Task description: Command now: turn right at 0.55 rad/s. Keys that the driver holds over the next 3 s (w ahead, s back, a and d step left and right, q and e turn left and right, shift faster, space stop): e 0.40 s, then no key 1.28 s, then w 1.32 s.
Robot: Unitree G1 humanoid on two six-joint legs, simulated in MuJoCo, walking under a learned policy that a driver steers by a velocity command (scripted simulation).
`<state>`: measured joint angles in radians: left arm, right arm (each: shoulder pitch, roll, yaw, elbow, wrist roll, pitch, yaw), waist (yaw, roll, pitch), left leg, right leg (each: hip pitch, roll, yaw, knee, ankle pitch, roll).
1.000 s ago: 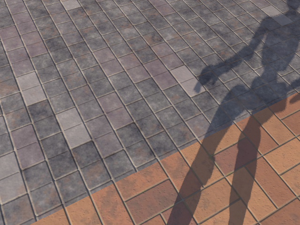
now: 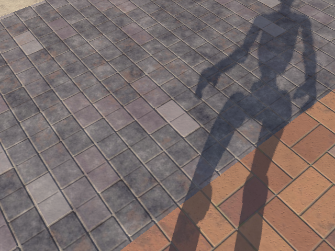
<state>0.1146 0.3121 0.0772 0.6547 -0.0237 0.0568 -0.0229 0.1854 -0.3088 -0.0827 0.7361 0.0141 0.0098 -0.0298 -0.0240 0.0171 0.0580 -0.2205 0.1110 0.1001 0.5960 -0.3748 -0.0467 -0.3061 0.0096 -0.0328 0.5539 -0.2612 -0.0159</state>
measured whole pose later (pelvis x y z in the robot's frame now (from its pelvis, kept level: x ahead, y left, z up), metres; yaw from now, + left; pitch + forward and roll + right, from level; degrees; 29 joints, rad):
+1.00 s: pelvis +0.01 -0.02 +0.01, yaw -21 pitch -1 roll +1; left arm 0.19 0.23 0.02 0.73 0.02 0.01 0.01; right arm 0.21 -0.27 -0.03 0.79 -0.02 -0.01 -0.02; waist -0.02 0.01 0.03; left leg -0.20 0.04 -0.03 0.48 -0.26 -0.06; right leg -0.18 0.03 0.06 0.51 -0.31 -0.02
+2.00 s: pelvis +0.08 +0.00 +0.01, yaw -20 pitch +0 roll -1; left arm 0.30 0.27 0.04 0.98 -0.04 -0.04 0.02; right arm 0.35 -0.23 -0.04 1.05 0.01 -0.11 0.01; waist -0.02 -0.04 0.00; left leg -0.18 -0.01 0.04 0.52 -0.33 0.05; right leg -0.30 0.01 0.06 0.92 -0.44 -0.04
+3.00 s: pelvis +0.59 -0.17 +0.00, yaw -20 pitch +2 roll -1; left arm 0.36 0.27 0.04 1.02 -0.02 -0.07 0.00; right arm 0.07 -0.25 -0.04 0.83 0.01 -0.11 0.03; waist 0.04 -0.01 0.04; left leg -0.46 0.00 0.05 0.56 -0.14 0.06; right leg -0.17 0.01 0.04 0.94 -0.47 -0.03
